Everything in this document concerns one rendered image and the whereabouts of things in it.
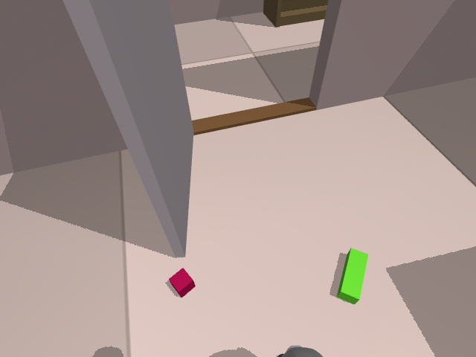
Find bookshelf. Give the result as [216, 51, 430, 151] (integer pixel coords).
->
[263, 0, 329, 28]

